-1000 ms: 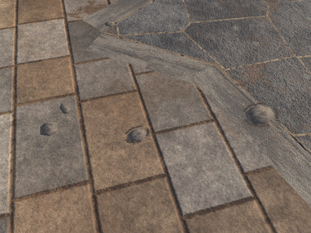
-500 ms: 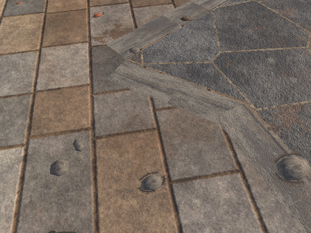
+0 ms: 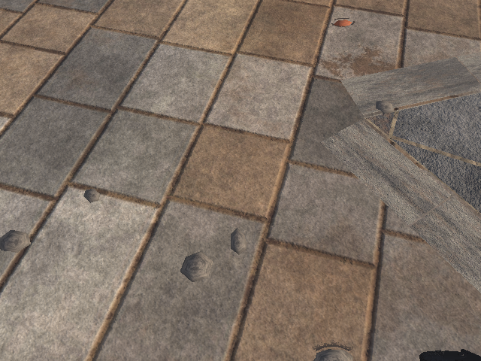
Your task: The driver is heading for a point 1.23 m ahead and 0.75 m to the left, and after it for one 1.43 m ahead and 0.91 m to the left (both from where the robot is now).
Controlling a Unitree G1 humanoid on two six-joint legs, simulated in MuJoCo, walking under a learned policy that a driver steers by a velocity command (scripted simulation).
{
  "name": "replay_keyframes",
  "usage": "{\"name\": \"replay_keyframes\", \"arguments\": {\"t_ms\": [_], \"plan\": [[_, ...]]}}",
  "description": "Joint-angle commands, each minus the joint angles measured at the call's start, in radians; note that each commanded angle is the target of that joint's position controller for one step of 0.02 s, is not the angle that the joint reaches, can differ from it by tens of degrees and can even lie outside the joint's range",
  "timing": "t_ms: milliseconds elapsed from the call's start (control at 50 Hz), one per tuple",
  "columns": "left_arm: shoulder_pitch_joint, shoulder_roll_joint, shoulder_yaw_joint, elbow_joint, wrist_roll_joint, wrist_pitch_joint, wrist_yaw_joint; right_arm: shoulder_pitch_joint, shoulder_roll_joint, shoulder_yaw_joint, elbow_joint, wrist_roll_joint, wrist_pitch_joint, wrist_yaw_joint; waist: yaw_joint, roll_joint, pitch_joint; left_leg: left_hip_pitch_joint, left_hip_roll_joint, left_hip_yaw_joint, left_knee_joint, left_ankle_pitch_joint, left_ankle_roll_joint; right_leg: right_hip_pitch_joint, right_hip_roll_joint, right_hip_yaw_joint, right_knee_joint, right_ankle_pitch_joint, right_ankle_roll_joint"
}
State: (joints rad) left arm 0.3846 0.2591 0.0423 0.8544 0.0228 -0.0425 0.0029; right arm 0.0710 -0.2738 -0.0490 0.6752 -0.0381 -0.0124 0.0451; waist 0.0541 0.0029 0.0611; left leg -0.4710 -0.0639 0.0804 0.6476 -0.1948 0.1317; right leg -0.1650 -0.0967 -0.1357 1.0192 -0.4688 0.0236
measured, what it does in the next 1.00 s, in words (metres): walks ahead, turning left: right foot, then left foot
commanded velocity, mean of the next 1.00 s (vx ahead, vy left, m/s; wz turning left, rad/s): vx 0.34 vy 0.00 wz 0.60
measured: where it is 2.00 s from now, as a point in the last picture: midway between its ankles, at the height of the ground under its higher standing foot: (162, 290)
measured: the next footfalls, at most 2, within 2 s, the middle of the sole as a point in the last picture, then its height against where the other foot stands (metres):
right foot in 0.46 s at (289, 358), level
left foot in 0.92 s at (194, 320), level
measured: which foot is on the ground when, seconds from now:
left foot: down 0.00-0.46, up 0.48-0.90, down 0.92-1.00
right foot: up 0.00-0.44, down 0.46-0.90, up 0.92-1.00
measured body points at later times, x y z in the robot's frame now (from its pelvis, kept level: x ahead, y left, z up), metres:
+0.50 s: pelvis +0.28 -0.01 +0.00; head +0.31 -0.01 +0.45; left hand +0.44 +0.28 -0.07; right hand +0.35 -0.30 -0.12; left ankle +0.09 +0.05 -0.69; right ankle +0.41 -0.08 -0.72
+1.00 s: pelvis +0.45 +0.05 +0.01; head +0.48 +0.10 +0.45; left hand +0.37 +0.33 -0.13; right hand +0.72 -0.08 -0.09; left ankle +0.50 +0.16 -0.72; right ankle +0.44 -0.09 -0.64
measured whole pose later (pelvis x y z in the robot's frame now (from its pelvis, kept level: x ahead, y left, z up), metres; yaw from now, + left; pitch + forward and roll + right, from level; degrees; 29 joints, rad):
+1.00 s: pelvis +0.45 +0.05 +0.01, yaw +35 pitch +0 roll -1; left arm 0.21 0.27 0.04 0.75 0.01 0.04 0.03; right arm 0.15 -0.27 -0.04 0.66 -0.01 0.02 0.02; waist 0.01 -0.01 0.12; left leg -0.45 -0.08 0.01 0.57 -0.12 0.11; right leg -0.40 -0.01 -0.06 1.17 -0.56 0.02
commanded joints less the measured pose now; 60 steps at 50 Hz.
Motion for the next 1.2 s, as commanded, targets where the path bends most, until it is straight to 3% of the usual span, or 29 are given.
{"name": "replay_keyframes", "arguments": {"t_ms": [20,40,80,120,220,360,400,440,460,480,500,520,540,560,600,660,680,760,820,880,900,920,940,960,980,1000,1040,1100,1200], "plan": [[-0.123,0.122,0.018,-0.172,-0.006,-0.040,-0.009,0.281,-0.219,-0.075,0.031,0.030,0.006,-0.037,-0.136,0.037,-0.159,0.607,0.361,-0.573,-0.345,0.133,0.217,-0.607,0.007,0.157,0.333,0.101,-0.013],[-0.101,0.116,0.017,-0.153,-0.002,-0.040,-0.007,0.237,-0.171,-0.061,0.032,0.029,0.000,-0.040,-0.084,0.000,-0.092,0.476,0.296,-0.476,-0.359,0.236,0.170,-0.536,-0.023,0.158,0.233,0.130,-0.014],[-0.046,0.113,0.016,-0.137,0.027,-0.007,-0.010,0.176,-0.129,-0.044,0.020,0.036,-0.014,-0.040,-0.021,0.023,-0.082,0.334,0.218,-0.374,-0.387,0.336,0.144,-0.411,-0.038,0.162,0.152,0.131,0.005],[-0.051,0.099,0.016,-0.142,0.030,0.017,-0.017,0.198,-0.137,-0.046,0.030,0.038,-0.032,-0.034,-0.013,0.025,-0.095,0.296,0.189,-0.349,-0.403,0.375,0.153,-0.397,-0.026,0.145,0.104,0.156,0.021],[-0.253,0.083,0.010,-0.204,0.024,0.024,-0.021,0.301,-0.153,-0.053,0.059,0.036,-0.038,-0.034,-0.077,0.047,-0.026,0.317,0.163,-0.379,-0.448,0.241,0.128,-0.515,-0.013,0.144,-0.118,0.343,0.042],[-0.442,0.087,-0.004,-0.272,0.008,-0.001,-0.032,0.403,-0.177,-0.060,0.079,0.025,-0.036,-0.050,-0.144,0.064,-0.022,0.451,0.184,-0.445,-0.343,0.399,0.097,-0.481,0.062,0.153,-0.375,0.414,0.019],[-0.392,0.107,0.001,-0.266,0.005,-0.008,-0.027,0.366,-0.191,-0.063,0.068,0.023,-0.036,-0.056,-0.107,0.077,-0.028,0.426,0.190,-0.471,-0.301,0.431,0.062,-0.351,0.083,0.163,-0.447,0.368,-0.004],[-0.216,0.144,0.019,-0.215,0.004,-0.019,-0.009,0.311,-0.205,-0.064,0.058,0.024,-0.041,-0.050,-0.019,0.063,-0.094,0.354,0.145,-0.459,-0.143,0.557,0.018,-0.073,0.131,0.140,-0.519,0.308,-0.038],[-0.085,0.185,0.034,-0.189,0.016,-0.033,0.005,0.306,-0.179,-0.056,0.057,0.033,-0.049,-0.041,0.048,-0.002,-0.179,0.274,0.075,-0.400,0.068,0.494,-0.010,0.136,0.055,0.202,-0.565,0.291,-0.073],[0.054,0.269,0.052,-0.193,0.041,-0.035,0.024,0.342,-0.087,-0.032,0.021,0.058,-0.056,-0.039,0.078,-0.147,-0.343,0.093,-0.011,-0.291,0.375,0.129,-0.043,0.394,-0.220,0.512,-0.617,0.042,-0.136],[0.003,0.314,0.063,-0.193,0.035,-0.021,0.019,0.425,-0.084,-0.027,-0.002,0.049,-0.049,-0.040,-0.004,-0.322,-0.369,-0.125,-0.095,-0.214,0.530,-0.385,-0.053,0.432,-0.367,0.921,-0.748,0.012,-0.219],[-0.065,0.211,0.046,-0.200,0.018,-0.012,0.014,0.390,-0.142,-0.035,0.038,0.017,-0.031,-0.048,-0.027,-0.142,-0.222,-0.180,0.003,-0.219,0.606,-0.290,-0.047,0.296,-0.333,0.851,-0.743,-0.091,-0.218],[-0.117,0.133,0.027,-0.203,0.010,-0.011,0.010,0.324,-0.140,-0.035,0.040,0.011,-0.026,-0.036,-0.028,-0.048,-0.115,-0.162,0.033,-0.204,0.580,-0.203,-0.052,0.169,-0.277,0.683,-0.762,-0.039,-0.200],[-0.146,0.104,0.018,-0.197,0.012,-0.013,0.008,0.298,-0.121,-0.032,0.038,0.012,-0.020,-0.026,-0.043,-0.048,-0.069,-0.139,0.062,-0.191,0.539,-0.160,-0.060,0.097,-0.225,0.545,-0.786,0.086,-0.176],[-0.129,0.096,0.015,-0.169,0.006,-0.028,0.009,0.291,-0.106,-0.030,0.041,0.000,0.001,-0.009,-0.058,-0.109,-0.042,-0.105,0.089,-0.167,0.514,-0.131,-0.076,0.030,-0.165,0.372,-0.813,0.288,-0.156],[-0.110,0.109,0.018,-0.145,-0.011,-0.056,0.001,0.258,-0.087,-0.028,0.019,0.004,0.019,-0.006,-0.083,-0.096,-0.043,-0.119,0.068,-0.139,0.496,-0.111,-0.107,0.039,-0.177,0.205,-0.753,0.961,-0.185],[-0.115,0.115,0.020,-0.141,-0.014,-0.056,0.001,0.238,-0.078,-0.026,0.009,0.005,0.019,-0.006,-0.087,-0.101,-0.050,-0.131,0.063,-0.125,0.459,-0.090,-0.117,0.048,-0.171,0.154,-0.740,1.069,-0.185],[-0.153,0.121,0.021,-0.134,-0.018,-0.028,0.010,0.149,-0.035,-0.004,-0.027,0.013,0.020,0.014,-0.076,-0.152,-0.068,-0.022,0.057,-0.042,0.168,0.083,-0.123,0.015,-0.099,-0.019,-0.715,1.048,-0.156],[-0.124,0.150,0.034,-0.123,-0.025,-0.011,0.017,0.119,-0.052,-0.007,-0.046,0.005,0.024,0.024,-0.061,-0.145,-0.088,0.061,0.047,-0.013,0.028,0.101,-0.104,0.055,-0.122,-0.035,-0.639,0.997,-0.143],[-0.128,0.168,0.044,-0.128,-0.035,0.015,0.029,0.202,-0.089,-0.026,-0.039,-0.013,0.017,0.014,-0.096,-0.112,-0.127,0.176,0.010,-0.005,-0.092,0.050,-0.056,0.065,-0.137,-0.038,-0.407,0.983,-0.128],[-0.131,0.164,0.042,-0.131,-0.038,0.023,0.028,0.286,-0.103,-0.034,-0.014,-0.027,0.003,0.000,-0.140,-0.041,-0.179,0.292,-0.005,-0.017,-0.207,0.181,-0.029,0.029,-0.094,-0.062,-0.226,0.883,-0.097],[-0.060,0.135,0.034,-0.153,-0.026,0.030,0.023,0.310,-0.196,-0.054,-0.029,-0.026,-0.010,-0.019,-0.134,0.152,-0.251,0.485,0.224,-0.278,-0.206,0.744,0.034,-0.163,-0.013,-0.079,0.056,0.351,-0.041],[0.000,0.077,0.019,-0.188,-0.027,0.059,0.022,0.297,-0.298,-0.077,-0.049,0.015,0.007,-0.026,-0.076,0.248,-0.345,0.603,0.496,-0.631,-0.172,1.314,0.242,-0.373,0.172,0.015,0.324,-0.270,0.003],[-0.016,0.113,0.020,-0.161,0.002,0.084,0.030,0.316,-0.266,-0.082,-0.049,0.067,0.022,-0.033,-0.121,0.113,-0.418,0.567,0.468,-0.579,-0.201,1.151,0.274,-0.353,0.105,0.161,0.365,-0.211,0.013],[-0.068,0.114,0.020,-0.169,-0.008,0.097,0.034,0.241,-0.213,-0.066,-0.052,0.056,0.037,-0.043,-0.092,0.091,-0.297,0.457,0.405,-0.501,-0.226,0.924,0.244,-0.378,0.089,0.171,0.360,-0.130,0.011],[-0.121,0.117,0.021,-0.175,-0.004,0.101,0.038,0.174,-0.160,-0.050,-0.055,0.044,0.052,-0.049,-0.071,0.054,-0.195,0.355,0.328,-0.442,-0.259,0.730,0.185,-0.393,0.070,0.179,0.298,-0.056,0.006],[-0.095,0.124,0.025,-0.165,0.016,0.111,0.028,0.110,-0.107,-0.034,-0.058,0.035,0.059,-0.057,-0.027,0.091,-0.159,0.219,0.202,-0.386,-0.338,0.246,0.097,-0.317,0.059,0.172,0.157,0.047,0.009],[-0.101,0.107,0.022,-0.174,0.020,0.113,0.003,0.114,-0.154,-0.055,-0.052,0.021,0.056,-0.045,-0.030,0.119,-0.168,0.163,0.158,-0.456,-0.445,-0.278,0.087,-0.269,0.085,0.144,0.018,0.055,0.015],[-0.110,0.105,0.023,-0.176,0.010,0.088,-0.006,0.140,-0.180,-0.076,-0.037,0.012,0.056,-0.027,-0.038,0.152,-0.133,0.121,0.165,-0.536,-0.507,-0.471,0.072,-0.175,0.124,0.124,-0.200,0.000,-0.011]]}}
